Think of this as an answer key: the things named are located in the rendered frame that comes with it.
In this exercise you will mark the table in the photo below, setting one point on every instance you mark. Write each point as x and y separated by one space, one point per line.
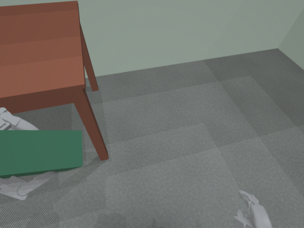
42 58

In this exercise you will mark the right robot hand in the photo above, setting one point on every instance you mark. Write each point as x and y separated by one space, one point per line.
257 217

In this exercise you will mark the left robot hand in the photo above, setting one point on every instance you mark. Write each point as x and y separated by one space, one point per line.
17 187

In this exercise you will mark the sponge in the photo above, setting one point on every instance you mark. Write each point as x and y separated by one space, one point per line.
32 152

